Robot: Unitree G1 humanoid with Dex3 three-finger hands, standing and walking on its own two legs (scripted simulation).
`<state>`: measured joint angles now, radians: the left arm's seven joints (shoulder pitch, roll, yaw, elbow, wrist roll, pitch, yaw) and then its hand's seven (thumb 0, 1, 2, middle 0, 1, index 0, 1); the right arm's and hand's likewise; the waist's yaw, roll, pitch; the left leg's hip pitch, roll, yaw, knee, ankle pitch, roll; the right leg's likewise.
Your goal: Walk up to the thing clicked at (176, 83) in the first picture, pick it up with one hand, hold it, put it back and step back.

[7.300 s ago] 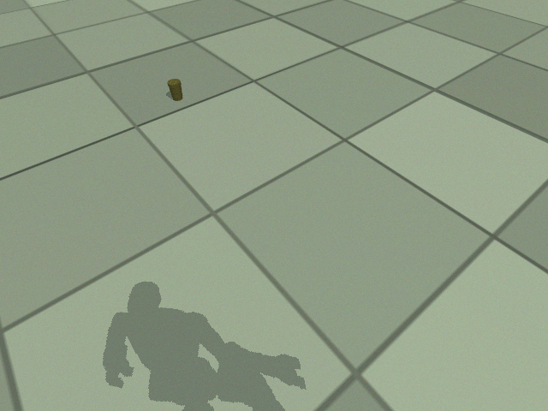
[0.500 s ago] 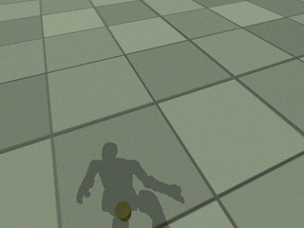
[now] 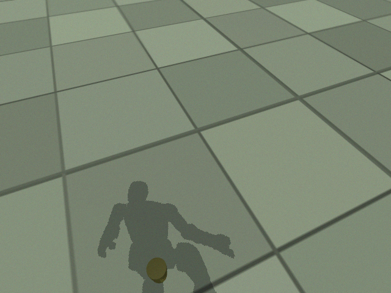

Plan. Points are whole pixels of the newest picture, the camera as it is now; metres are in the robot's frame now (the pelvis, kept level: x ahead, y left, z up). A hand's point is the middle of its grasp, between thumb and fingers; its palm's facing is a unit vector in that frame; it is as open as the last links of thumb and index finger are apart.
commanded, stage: stand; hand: left
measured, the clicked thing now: (158, 271) +0.34 +0.19 -0.72
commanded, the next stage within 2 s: none
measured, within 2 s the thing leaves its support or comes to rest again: neither
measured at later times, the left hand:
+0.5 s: hand out of the picture +0.05 +0.25 -0.16, palm faces -0.01 -0.94 -0.33, open 7.4 cm
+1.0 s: hand out of the picture +0.05 +0.25 -0.16, palm faces -0.02 -0.94 -0.34, open 7.4 cm
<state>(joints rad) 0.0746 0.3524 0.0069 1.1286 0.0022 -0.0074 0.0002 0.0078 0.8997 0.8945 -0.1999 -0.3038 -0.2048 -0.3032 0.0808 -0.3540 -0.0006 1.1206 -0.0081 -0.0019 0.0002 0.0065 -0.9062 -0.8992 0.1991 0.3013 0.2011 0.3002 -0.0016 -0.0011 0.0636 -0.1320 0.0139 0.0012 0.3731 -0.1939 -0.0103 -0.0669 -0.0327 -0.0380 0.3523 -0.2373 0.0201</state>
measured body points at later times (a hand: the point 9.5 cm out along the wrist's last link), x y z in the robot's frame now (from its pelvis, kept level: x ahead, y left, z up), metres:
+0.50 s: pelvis -0.02 +0.00 +0.00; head -0.01 +0.00 +0.45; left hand +0.05 +0.30 -0.13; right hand +0.06 -0.30 -0.13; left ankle +0.01 +0.13 -0.75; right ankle -0.03 -0.13 -0.75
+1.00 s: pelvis -0.02 +0.00 +0.00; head -0.01 +0.00 +0.45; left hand +0.05 +0.30 -0.13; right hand +0.05 -0.30 -0.13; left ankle +0.01 +0.13 -0.75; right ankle -0.03 -0.13 -0.75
